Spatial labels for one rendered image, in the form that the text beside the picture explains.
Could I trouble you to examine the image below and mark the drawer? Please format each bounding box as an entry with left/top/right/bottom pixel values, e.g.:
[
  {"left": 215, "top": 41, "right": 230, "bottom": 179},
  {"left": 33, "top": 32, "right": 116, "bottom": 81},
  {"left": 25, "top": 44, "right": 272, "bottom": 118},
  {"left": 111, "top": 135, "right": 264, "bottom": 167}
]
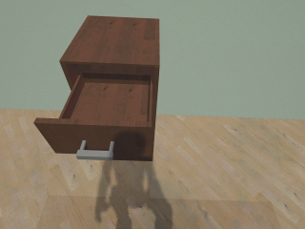
[{"left": 33, "top": 71, "right": 153, "bottom": 156}]

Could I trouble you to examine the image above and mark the cabinet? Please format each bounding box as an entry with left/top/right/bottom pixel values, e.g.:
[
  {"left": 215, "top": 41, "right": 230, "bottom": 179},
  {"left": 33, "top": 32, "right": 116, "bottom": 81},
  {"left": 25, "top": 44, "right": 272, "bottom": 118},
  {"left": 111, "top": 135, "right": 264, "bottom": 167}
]
[{"left": 59, "top": 15, "right": 160, "bottom": 161}]

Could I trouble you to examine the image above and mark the handle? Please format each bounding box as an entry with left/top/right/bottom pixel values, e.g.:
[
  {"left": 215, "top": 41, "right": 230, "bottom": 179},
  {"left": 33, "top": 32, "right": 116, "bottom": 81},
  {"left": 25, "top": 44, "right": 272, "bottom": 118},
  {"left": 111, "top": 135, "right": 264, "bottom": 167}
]
[{"left": 76, "top": 140, "right": 114, "bottom": 161}]

